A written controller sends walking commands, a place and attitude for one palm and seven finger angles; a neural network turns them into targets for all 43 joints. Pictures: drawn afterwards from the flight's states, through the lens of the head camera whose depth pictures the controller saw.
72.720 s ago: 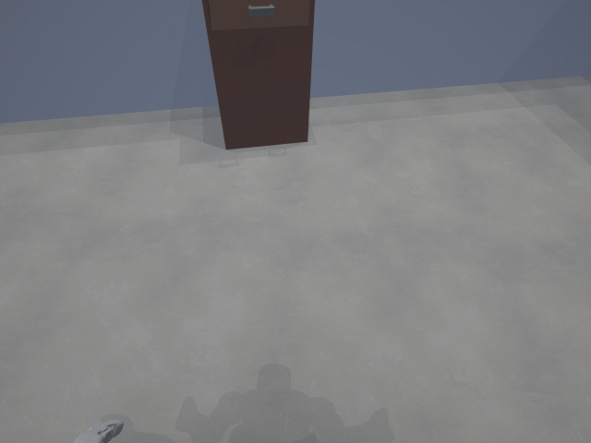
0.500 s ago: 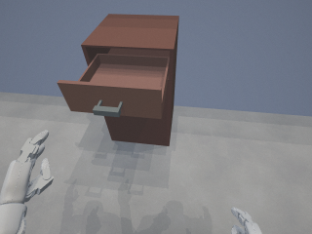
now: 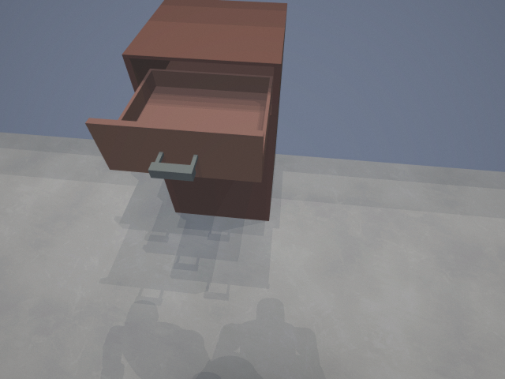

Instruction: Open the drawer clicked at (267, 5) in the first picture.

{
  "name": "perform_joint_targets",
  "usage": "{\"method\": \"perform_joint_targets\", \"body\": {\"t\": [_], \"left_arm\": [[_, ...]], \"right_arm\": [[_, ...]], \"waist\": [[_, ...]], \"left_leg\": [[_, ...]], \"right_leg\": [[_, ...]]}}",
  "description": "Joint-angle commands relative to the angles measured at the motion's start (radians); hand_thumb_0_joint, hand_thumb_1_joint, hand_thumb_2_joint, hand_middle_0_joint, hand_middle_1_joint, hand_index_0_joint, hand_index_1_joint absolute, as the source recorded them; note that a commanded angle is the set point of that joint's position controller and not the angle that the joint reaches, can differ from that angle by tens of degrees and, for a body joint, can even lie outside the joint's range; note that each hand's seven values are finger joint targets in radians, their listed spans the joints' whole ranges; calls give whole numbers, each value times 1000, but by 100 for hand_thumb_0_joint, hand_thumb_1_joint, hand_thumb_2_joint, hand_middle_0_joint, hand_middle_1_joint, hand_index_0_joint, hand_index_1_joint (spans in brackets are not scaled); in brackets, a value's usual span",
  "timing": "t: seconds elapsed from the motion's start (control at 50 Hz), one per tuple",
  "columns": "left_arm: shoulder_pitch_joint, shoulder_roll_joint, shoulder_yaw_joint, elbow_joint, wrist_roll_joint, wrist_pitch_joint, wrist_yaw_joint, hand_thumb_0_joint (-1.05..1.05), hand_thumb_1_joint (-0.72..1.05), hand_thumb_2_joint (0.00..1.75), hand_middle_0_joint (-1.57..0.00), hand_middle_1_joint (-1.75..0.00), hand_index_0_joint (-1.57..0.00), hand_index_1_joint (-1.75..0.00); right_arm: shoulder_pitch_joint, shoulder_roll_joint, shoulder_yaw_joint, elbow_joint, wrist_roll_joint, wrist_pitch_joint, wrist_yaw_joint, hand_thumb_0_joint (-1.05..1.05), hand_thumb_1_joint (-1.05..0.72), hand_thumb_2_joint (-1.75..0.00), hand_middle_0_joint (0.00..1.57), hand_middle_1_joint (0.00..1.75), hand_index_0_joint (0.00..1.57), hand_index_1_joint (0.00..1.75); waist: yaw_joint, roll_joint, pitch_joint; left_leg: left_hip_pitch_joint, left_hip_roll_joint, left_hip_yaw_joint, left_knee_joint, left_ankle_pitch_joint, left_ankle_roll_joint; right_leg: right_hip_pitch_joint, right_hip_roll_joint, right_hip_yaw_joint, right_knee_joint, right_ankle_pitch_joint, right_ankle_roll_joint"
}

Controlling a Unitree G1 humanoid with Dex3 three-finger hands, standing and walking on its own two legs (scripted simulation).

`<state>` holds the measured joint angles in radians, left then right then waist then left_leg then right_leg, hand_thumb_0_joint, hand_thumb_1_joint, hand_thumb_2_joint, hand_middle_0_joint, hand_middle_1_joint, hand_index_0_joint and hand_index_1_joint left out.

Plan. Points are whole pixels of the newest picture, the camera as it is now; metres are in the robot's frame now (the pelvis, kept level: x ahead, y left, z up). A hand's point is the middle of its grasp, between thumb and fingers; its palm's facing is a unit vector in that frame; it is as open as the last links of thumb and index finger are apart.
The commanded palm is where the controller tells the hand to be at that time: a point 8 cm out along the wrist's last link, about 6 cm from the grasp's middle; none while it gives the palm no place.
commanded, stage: let the arm hang, fingers relaxed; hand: left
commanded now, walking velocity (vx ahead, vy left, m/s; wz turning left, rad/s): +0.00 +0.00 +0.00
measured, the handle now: (175, 164) +0.58 +0.23 -0.06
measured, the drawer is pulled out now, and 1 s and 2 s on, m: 0.30 0.30 0.30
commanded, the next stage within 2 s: look to check the result in 0.52 s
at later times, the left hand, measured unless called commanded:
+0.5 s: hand out of the picture +0.01 +0.16 -0.17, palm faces -0.01 -0.98 -0.20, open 7.3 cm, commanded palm none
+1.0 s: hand out of the picture +0.01 +0.15 -0.17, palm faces -0.01 -0.98 -0.20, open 7.4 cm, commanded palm none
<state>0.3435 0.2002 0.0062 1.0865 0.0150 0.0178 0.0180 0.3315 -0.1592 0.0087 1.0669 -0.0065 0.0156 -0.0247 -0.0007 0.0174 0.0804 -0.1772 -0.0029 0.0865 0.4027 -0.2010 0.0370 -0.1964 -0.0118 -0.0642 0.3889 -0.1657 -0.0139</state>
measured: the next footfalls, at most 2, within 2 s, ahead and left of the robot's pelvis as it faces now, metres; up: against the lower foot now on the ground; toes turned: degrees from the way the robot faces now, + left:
none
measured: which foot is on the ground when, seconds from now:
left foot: down 0.00-1.00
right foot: down 0.00-1.00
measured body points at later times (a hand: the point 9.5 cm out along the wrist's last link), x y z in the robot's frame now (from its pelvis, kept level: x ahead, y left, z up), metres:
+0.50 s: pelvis +0.00 +0.00 +0.00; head +0.02 -0.01 +0.45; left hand +0.01 +0.22 -0.16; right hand -0.03 -0.21 -0.17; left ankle +0.01 +0.09 -0.74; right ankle +0.03 -0.11 -0.74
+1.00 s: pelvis +0.01 -0.02 +0.00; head +0.03 -0.03 +0.45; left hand +0.01 +0.20 -0.15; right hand -0.01 -0.23 -0.17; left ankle +0.01 +0.09 -0.74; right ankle +0.03 -0.11 -0.74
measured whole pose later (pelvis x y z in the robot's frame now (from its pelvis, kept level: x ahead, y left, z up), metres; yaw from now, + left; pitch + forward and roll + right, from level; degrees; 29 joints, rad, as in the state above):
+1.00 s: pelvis +0.01 -0.02 +0.00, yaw -1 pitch -2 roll +0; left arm 0.27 0.13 0.00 1.14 0.01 -0.02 0.03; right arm 0.28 -0.13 -0.01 1.13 -0.01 0.00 -0.03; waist -0.01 0.02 0.07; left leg -0.12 0.02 0.10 0.35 -0.20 0.01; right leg -0.16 0.02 -0.05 0.37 -0.17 -0.04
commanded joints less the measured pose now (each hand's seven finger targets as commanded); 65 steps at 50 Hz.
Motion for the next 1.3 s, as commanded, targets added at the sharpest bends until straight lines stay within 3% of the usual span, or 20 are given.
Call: {"method": "perform_joint_targets", "body": {"t": [0.0, 0.06, 0.12, 0.24, 0.26, 0.34, 0.4, 0.42, 0.5, 0.56, 1.08, 1.2, 1.28], "left_arm": [[22, 76, 8, -10, -5, -24, 12, 0, 90, 90, -20, -30, -20, -30], [25, 70, 8, 8, -3, -26, 16, 0, 90, 90, -20, -30, -20, -30], [18, 60, 8, 17, -3, -25, 18, 0, 90, 90, -20, -30, -20, -30], [14, 48, 8, 20, -2, -30, 21, 0, 90, 90, -20, -30, -20, -30], [24, 47, 9, 21, -2, -32, 23, 0, 90, 90, -20, -30, -20, -30], [12, 37, 11, 21, -2, -31, 22, 0, 90, 90, -20, -30, -20, -30], [15, 40, 12, 23, -2, -35, 22, 0, 90, 90, -20, -30, -20, -30], [12, 41, 14, 23, -2, -35, 22, 0, 90, 90, -20, -30, -20, -30], [9, 38, 12, 26, -3, -36, 23, 0, 90, 90, -20, -30, -20, -30], [15, 38, 13, 26, -3, -39, 24, 0, 90, 90, -20, -30, -20, -30], [-12, 46, 16, 31, -3, -42, 25, 0, 90, 90, -20, -30, -20, -30], [-21, 57, 20, 28, -5, -44, 24, 0, 90, 90, -20, -30, -20, -30], [-25, 58, 19, 30, -5, -44, 25, 0, 90, 90, -20, -30, -20, -30]], "right_arm": [[71, -82, -17, -8, -2, -17, -10, 0, -90, -90, 20, 30, 20, 30], [72, -76, -20, 9, -1, -18, -9, 0, -90, -90, 20, 30, 20, 30], [72, -64, -19, 24, -4, -17, -10, 0, -90, -90, 20, 30, 20, 30], [76, -48, -20, 39, -5, -21, -10, 0, -90, -90, 20, 30, 20, 30], [71, -44, -24, 36, -3, -20, -10, 0, -90, -90, 20, 30, 20, 30], [75, -38, -23, 44, -6, -23, -12, 0, -90, -90, 20, 30, 20, 30], [77, -32, -24, 46, -4, -25, -12, 0, -90, -90, 20, 30, 20, 30], [76, -33, -24, 46, -4, -25, -12, 0, -90, -90, 20, 30, 20, 30], [76, -33, -24, 50, -3, -23, -13, 0, -90, -90, 20, 30, 20, 30], [78, -36, -27, 48, -2, -23, -14, 0, -90, -90, 20, 30, 20, 30], [50, -48, -30, 54, -6, -17, -14, 0, -90, -90, 20, 30, 20, 30], [49, -58, -30, 56, -5, -21, -16, 0, -90, -90, 20, 30, 20, 30], [42, -58, -31, 56, -6, -19, -16, 0, -90, -90, 20, 30, 20, 30]], "waist": [[-10, -11, 1], [-7, -33, 0], [-9, -23, 34], [-11, -13, 37], [-8, -38, 38], [-10, 14, 42], [-10, -5, 19], [-11, -28, 17], [-12, -4, 23], [-13, -13, -8], [-18, -9, 24], [-18, -25, -17], [-16, -1, 16]], "left_leg": [[-14, 115, -131, -132, -47, 4], [-5, 115, -133, -140, -52, 5], [-20, 110, -127, -147, -63, 3], [-16, 106, -115, -146, -51, 0], [-3, 107, -115, -144, -46, 1], [-11, 105, -109, -149, -43, -1], [5, 106, -105, -136, -9, -1], [10, 106, -103, -133, 2, -1], [15, 105, -99, -129, 6, -3], [38, 109, -98, -119, 34, -4], [48, 111, -87, -119, 21, -16], [63, 116, -85, -114, 61, -17], [54, 115, -86, -118, 54, -18]], "right_leg": [[-17, -77, 92, -74, -44, -33], [-21, -73, 92, -70, -52, -30], [-34, -76, 95, -74, -58, -28], [-33, -73, 104, -74, -41, -28], [-43, -70, 104, -77, -44, -28], [-36, -71, 111, -71, -29, -29], [-21, -75, 109, -76, -7, -29], [-20, -76, 109, -75, 2, -29], [-24, -78, 112, -85, -4, -31], [-12, -76, 114, -82, 19, -31], [-23, -78, 127, -121, 5, -33], [12, -81, 123, -111, 65, -33], [-3, -81, 127, -117, 53, -35]]}}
